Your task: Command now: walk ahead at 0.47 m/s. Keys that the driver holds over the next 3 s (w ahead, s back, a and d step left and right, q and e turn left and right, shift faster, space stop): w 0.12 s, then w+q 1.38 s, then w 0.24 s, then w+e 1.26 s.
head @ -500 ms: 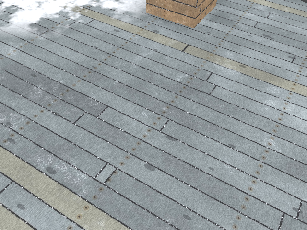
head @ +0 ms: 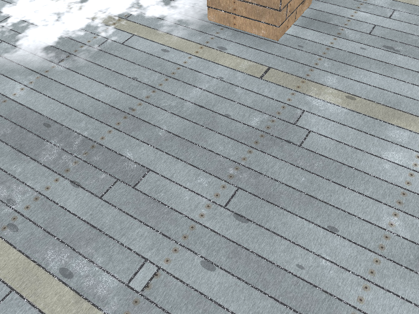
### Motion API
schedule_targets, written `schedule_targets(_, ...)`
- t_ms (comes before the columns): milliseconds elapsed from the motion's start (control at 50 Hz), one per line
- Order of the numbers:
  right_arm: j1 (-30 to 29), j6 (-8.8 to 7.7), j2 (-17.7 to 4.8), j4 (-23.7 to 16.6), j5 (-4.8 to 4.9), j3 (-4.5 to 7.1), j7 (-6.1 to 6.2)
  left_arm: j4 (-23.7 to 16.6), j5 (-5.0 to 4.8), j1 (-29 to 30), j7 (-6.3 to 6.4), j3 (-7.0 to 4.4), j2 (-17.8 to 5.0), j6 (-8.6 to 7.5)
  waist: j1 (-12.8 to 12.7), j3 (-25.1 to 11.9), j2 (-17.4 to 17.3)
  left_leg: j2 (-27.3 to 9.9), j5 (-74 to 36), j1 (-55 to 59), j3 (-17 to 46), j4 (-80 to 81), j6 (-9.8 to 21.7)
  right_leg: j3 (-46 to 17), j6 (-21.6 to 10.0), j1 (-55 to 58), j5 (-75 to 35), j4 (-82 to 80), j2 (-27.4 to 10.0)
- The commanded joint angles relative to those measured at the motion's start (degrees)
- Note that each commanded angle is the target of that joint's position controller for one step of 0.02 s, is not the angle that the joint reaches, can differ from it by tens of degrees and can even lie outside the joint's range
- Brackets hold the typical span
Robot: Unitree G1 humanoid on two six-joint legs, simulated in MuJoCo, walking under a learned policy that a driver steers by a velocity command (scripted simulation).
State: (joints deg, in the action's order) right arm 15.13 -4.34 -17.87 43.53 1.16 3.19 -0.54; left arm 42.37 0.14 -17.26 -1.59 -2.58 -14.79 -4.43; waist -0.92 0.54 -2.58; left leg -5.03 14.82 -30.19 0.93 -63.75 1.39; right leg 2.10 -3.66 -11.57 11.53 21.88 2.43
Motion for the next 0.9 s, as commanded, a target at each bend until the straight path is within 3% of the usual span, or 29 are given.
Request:
schedule_targets(20, -0.28, 0.12, -3.20, -3.58, -0.57, 0.92, -0.06, -2.69, -0.18, 1.18, 0.39, -1.94, -7.70, -1.59, 1.21, 1.58, 6.69, -3.23, -6.48, -10.76, 2.24, 3.09, -1.25, -14.61, -9.52, 5.08, -6.25, -14.90, -14.33)
schedule_targets(60, -4.40, 0.19, -2.52, -5.00, -0.98, 0.62, 0.09, -1.53, -0.34, -0.07, 0.77, -2.03, -8.18, -1.54, 0.38, 2.82, 5.40, -3.00, -11.09, -12.56, 1.87, 10.10, -2.44, -11.61, -9.42, 5.55, -10.97, -15.35, -13.75)
schedule_targets(120, -10.83, -0.55, -0.80, -6.73, -0.70, -0.22, -0.61, -0.13, -0.59, -2.21, 1.38, -2.13, -9.17, -1.00, -1.76, 3.75, 5.70, -1.25, -19.50, -9.41, 0.02, 22.28, -2.59, -7.36, -7.95, 5.03, -13.38, -15.73, -12.12)
schedule_targets(180, -15.58, -0.89, -0.49, -8.01, 0.00, -0.66, -1.73, 1.72, -0.73, -5.06, 1.63, -2.41, -10.40, -0.72, -3.69, 4.79, 5.21, 0.15, -23.38, -8.02, -1.16, 28.84, -1.47, -4.73, -7.44, 8.27, -12.18, -15.98, -13.74)
schedule_targets(240, -18.55, -0.91, -0.94, -9.77, 0.43, -0.65, -2.98, 3.51, -0.78, -6.65, 1.72, -2.52, -10.23, -0.04, -3.89, 5.54, 4.76, 1.18, -20.02, -9.87, -0.53, 32.15, 1.00, -2.85, -6.43, 15.07, -15.72, -13.63, -16.29)
schedule_targets(260, -18.79, -0.93, -1.25, -10.22, 0.41, -0.56, -3.36, 3.77, -0.76, -6.61, 1.84, -2.66, -10.49, 0.27, -3.53, 5.20, 4.95, 1.95, -17.62, -9.61, -0.79, 32.76, 1.95, -2.03, -5.87, 17.17, -19.67, -11.98, -16.90)
schedule_targets(300, -15.89, -0.77, -2.95, -10.23, 0.05, 0.21, -3.61, 3.54, -0.49, -5.55, 2.32, -3.07, -11.82, 0.87, -1.27, 1.64, 6.84, 5.12, -12.24, -3.66, -3.30, 32.62, 4.05, -0.07, -4.33, 20.01, -38.68, -5.34, -16.89)
schedule_targets(320, -11.20, -0.52, -4.67, -9.30, -0.08, 1.16, -3.41, 3.27, -0.22, -5.02, 2.64, -3.23, -12.50, 1.34, 1.27, -2.06, 8.01, 7.32, -9.86, 2.44, -4.85, 32.16, 5.31, 1.09, -3.44, 20.90, -49.32, 1.67, -16.24)
schedule_targets(340, -2.80, -0.27, -7.02, -7.18, -0.09, 2.58, -2.93, 2.68, -0.11, -3.97, 3.10, -3.07, -12.50, 1.94, 5.83, -7.03, 7.38, 9.50, -11.31, 14.06, -6.04, 34.16, 6.94, 3.72, -1.63, 17.68, -54.07, 13.43, -14.14)
schedule_targets(360, 6.34, 0.21, -10.71, -5.67, -0.14, 3.84, -2.09, 1.07, 0.85, -4.85, 3.76, -2.38, -11.50, 1.84, 9.00, -13.66, 2.83, 2.30, -13.05, 33.09, 5.28, 32.40, 10.02, 4.30, 0.29, 3.44, -39.17, 30.21, -12.31)
schedule_targets(380, 7.74, -0.16, -15.62, -5.59, 0.13, 4.65, -2.23, -0.68, 1.85, -12.57, 2.45, 0.40, -2.97, 0.37, 3.13, -20.69, -12.07, -12.78, -1.02, 53.95, 38.56, 37.13, 22.12, 0.52, 4.56, -22.60, 12.87, 51.90, 0.39)
schedule_targets(400, 9.57, 0.00, -9.77, -5.44, 0.40, 3.44, -1.97, -0.39, 0.01, -7.48, 1.56, -0.53, -8.38, -1.73, 7.24, -23.92, -6.72, -13.40, 6.55, 56.13, 47.13, 44.82, 21.90, -9.32, 4.07, -29.46, 19.67, 58.12, 0.33)
schedule_targets(420, 6.39, 0.00, -8.52, -5.71, -0.13, 2.96, -1.57, -2.96, -2.17, -1.07, 1.01, -1.13, -10.67, -3.02, 7.40, -14.20, -4.81, -11.69, 4.05, 49.18, 38.36, 46.37, 18.75, -9.50, 3.14, -33.68, 15.18, 57.72, -2.65)
schedule_targets(440, 2.89, -0.04, -7.83, -6.44, -0.29, 2.75, -1.33, -3.97, -1.83, 2.05, 1.21, -0.71, -10.02, -3.83, 5.60, -9.16, 1.42, -9.39, -1.59, 40.34, 32.02, 46.99, 17.10, -8.79, 2.60, -32.39, 10.80, 53.56, -5.13)
schedule_targets(460, -0.19, -0.03, -6.75, -7.13, -0.59, 2.38, -1.22, -4.17, -0.55, 3.47, 1.59, -0.95, -9.84, -3.99, 3.41, -5.02, 4.04, -7.31, -8.90, 32.09, 27.20, 47.94, 16.25, -8.20, 3.05, -29.82, 8.47, 48.46, -6.68)
schedule_targets(480, -1.83, -0.11, -5.67, -7.92, -1.28, 1.94, -1.03, -4.33, 0.19, 2.77, 1.73, -1.30, -10.04, -3.49, 1.34, -4.04, 2.88, -5.61, -13.79, 26.75, 24.15, 49.34, 15.98, -8.48, 3.46, -25.89, 6.98, 46.05, -7.86)
schedule_targets(540, -2.40, -0.23, -5.88, -7.81, -0.68, 2.09, -0.47, -4.60, 1.02, 1.24, 1.98, -1.00, -8.13, -1.64, -0.69, -2.35, 0.61, -3.83, -19.35, 18.43, 19.65, 51.74, 16.80, -6.84, 6.17, -22.80, 5.68, 39.33, -8.40)
schedule_targets(620, 0.43, 0.24, -8.17, -6.39, -0.11, 2.79, 0.80, -7.16, 1.16, 10.33, 2.11, 0.04, -5.55, -1.32, 2.21, 0.10, -0.03, 0.62, -16.95, 12.68, 13.95, 51.61, 13.43, -5.43, 8.10, -20.38, -9.36, 22.00, -6.13)
schedule_targets(660, 2.59, 0.77, -8.57, -5.57, 0.14, 2.88, 1.18, -7.98, 0.64, 14.73, 1.67, 0.28, -4.99, -1.74, 4.23, -0.20, -0.85, 1.54, -13.24, 11.93, 13.94, 50.55, 11.68, -4.98, 8.23, -16.47, -16.18, 14.39, -3.85)
schedule_targets(740, 5.62, 1.64, -8.21, -4.37, 0.64, 2.87, 1.48, -9.18, -0.43, 18.29, 0.83, -0.66, -7.40, -2.50, 4.94, -0.77, -2.29, -0.81, -7.87, 18.42, 20.45, 45.36, 10.34, -7.50, 7.18, -14.58, -14.39, 7.31, -2.45)
schedule_targets(780, 5.10, 2.05, -8.15, -4.50, 0.37, 2.98, 1.61, -8.92, -0.67, 16.65, 0.62, -1.48, -8.82, -2.94, 3.41, -1.12, -3.93, -2.05, -8.25, 21.24, 23.83, 41.61, 9.36, -7.83, 5.46, -12.08, -9.01, 5.80, -2.38)
schedule_targets(800, 4.25, 2.25, -7.50, -4.77, 0.28, 2.83, 1.56, -8.06, -0.71, 13.29, 0.73, -2.00, -9.35, -3.18, 1.33, -1.91, -4.46, -1.30, -9.16, 20.86, 24.09, 38.92, 8.43, -6.92, 4.08, -7.42, -8.19, 3.71, -2.36)
schedule_targets(820, 4.19, 2.17, -5.42, -5.14, 0.00, 2.11, 1.38, -7.13, -0.22, 8.09, 1.13, -2.86, -10.89, -3.43, -1.32, -5.43, -3.71, 1.35, -10.45, 18.87, 22.13, 32.33, 6.66, -7.65, 1.91, 1.71, -7.56, 2.56, -4.45)
schedule_targets(840, 4.95, 1.92, -1.62, -6.13, -0.89, 0.74, 1.14, -6.54, 0.62, -0.29, 1.68, -3.74, -13.97, -3.48, -4.44, -13.37, 3.02, 5.07, -1.89, 12.18, 16.90, 16.40, 4.44, -17.08, -1.96, 16.09, -4.16, 3.43, -14.55)
schedule_targets(860, 12.80, 1.36, 0.77, -7.88, 0.81, -0.21, 1.08, -4.29, 1.01, -4.56, 1.43, -4.82, -18.14, -2.53, -0.95, -18.97, 21.54, 12.05, 20.14, -7.78, 9.17, -0.95, 0.94, -43.54, -11.59, 31.83, 7.97, -1.45, -26.72)
schedule_targets(880, 11.94, 1.38, -5.50, -6.41, 1.48, 0.88, 1.39, -4.95, -0.23, -3.51, 1.09, -3.91, -12.75, -2.21, -2.37, -14.95, 15.71, 6.83, 17.82, -14.84, 9.97, -8.53, -0.06, -47.72, -10.97, 29.32, 20.03, -4.10, -27.06)
schedule_targets(900, 5.54, 1.75, -8.49, -7.01, 1.00, 1.80, 1.41, -5.43, -0.29, -1.40, 1.32, -2.98, -9.29, -1.90, -4.04, -7.99, 10.15, 5.05, 12.16, -16.19, 9.07, -10.38, -0.55, -38.10, -8.27, 23.03, 18.06, -4.74, -24.13)
